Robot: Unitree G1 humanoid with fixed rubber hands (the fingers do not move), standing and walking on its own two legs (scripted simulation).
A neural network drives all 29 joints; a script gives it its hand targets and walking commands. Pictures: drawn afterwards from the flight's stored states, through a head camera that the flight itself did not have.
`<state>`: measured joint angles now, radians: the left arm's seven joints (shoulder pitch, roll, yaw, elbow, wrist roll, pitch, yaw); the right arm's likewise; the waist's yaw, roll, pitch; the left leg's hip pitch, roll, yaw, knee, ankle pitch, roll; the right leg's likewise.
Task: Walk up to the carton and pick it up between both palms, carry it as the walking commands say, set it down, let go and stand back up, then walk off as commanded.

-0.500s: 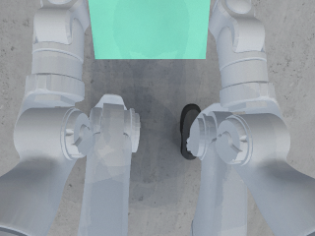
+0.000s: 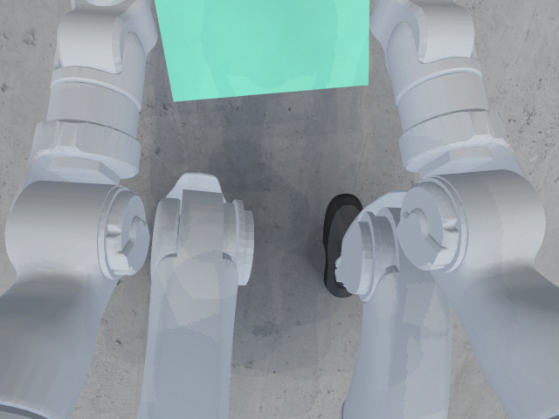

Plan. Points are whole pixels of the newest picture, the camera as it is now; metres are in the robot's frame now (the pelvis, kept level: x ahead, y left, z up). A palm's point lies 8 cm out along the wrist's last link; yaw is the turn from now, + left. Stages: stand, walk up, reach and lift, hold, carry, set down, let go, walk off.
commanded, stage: set down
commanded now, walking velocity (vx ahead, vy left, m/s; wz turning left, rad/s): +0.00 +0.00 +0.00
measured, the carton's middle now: out of the picture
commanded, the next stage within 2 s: none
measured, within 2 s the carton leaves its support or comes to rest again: rests again in 0.68 s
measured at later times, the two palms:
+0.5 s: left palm out of the picture +0.52 +0.19 -0.18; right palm out of the picture +0.55 -0.07 -0.17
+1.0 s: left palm out of the picture +0.52 +0.19 -0.19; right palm out of the picture +0.55 -0.09 -0.18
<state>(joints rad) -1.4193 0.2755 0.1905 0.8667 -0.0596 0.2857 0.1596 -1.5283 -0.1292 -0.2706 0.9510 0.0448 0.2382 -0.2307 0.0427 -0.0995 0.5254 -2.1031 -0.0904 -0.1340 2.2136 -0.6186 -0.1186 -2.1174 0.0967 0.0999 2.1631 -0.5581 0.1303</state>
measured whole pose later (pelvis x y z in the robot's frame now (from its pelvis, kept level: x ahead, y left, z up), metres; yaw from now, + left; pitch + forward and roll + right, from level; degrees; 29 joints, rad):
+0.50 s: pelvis -0.01 +0.00 -0.01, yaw +0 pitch +29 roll +0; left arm -1.47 0.29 0.22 0.97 -0.02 0.27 0.08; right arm -1.56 -0.15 -0.28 1.05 0.02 0.23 -0.21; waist 0.05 -0.09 0.52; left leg -2.13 -0.07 -0.10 2.23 -0.59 -0.11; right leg -2.16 0.14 0.14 2.18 -0.52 0.15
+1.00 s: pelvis +0.00 -0.01 -0.02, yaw +0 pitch +31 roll +1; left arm -1.41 0.26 0.28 0.96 0.04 0.21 -0.02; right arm -1.49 -0.16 -0.29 1.08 0.03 0.15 -0.16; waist 0.06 -0.12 0.45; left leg -2.16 -0.07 -0.13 2.25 -0.64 -0.14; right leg -2.21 0.14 0.11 2.21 -0.55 0.13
